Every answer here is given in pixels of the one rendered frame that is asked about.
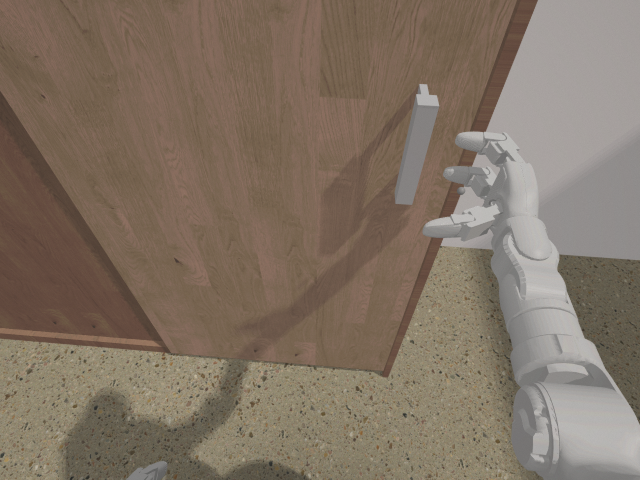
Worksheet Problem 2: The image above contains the right robot forearm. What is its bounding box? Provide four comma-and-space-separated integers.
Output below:
491, 216, 640, 434

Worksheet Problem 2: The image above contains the right robot hand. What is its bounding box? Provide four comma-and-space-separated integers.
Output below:
422, 132, 539, 242

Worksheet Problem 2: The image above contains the handle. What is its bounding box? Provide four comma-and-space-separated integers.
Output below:
395, 84, 439, 205

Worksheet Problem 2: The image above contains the robot right upper arm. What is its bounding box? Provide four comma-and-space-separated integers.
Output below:
511, 381, 640, 480

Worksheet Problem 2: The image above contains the wardrobe door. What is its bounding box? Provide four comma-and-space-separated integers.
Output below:
0, 0, 517, 371
0, 91, 163, 341

